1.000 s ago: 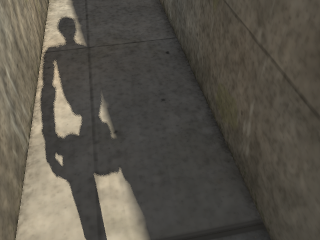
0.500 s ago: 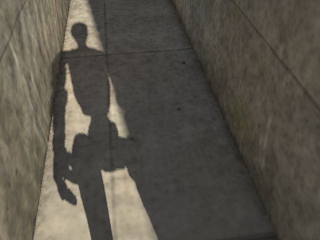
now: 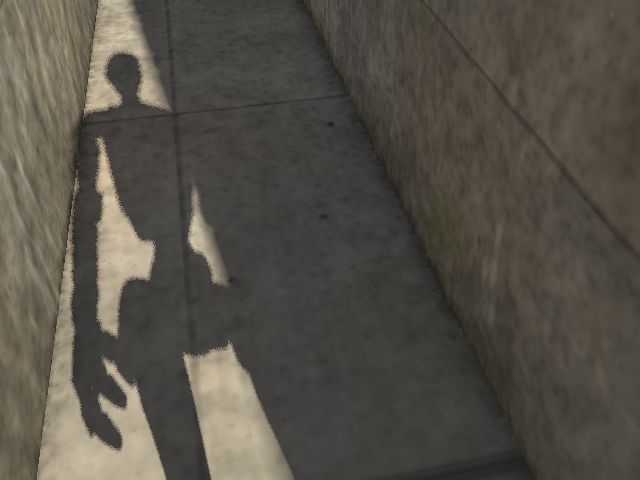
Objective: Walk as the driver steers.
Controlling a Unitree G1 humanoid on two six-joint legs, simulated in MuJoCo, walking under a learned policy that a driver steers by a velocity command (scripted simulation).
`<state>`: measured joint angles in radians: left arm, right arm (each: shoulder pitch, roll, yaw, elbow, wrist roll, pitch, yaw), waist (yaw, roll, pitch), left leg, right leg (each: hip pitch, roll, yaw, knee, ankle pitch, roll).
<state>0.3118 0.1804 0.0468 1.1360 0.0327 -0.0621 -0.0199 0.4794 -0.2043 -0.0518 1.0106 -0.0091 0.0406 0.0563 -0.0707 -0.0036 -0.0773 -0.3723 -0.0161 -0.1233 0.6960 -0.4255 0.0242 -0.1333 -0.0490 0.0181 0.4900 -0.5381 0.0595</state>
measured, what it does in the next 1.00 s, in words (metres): walks ahead: left foot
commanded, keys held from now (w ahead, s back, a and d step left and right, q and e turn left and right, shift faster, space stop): w+shift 1.00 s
